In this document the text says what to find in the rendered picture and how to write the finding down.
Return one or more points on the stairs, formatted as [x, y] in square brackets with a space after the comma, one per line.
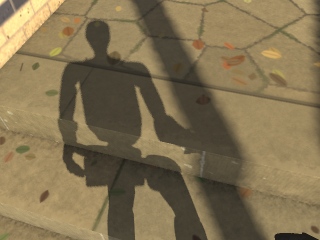
[64, 180]

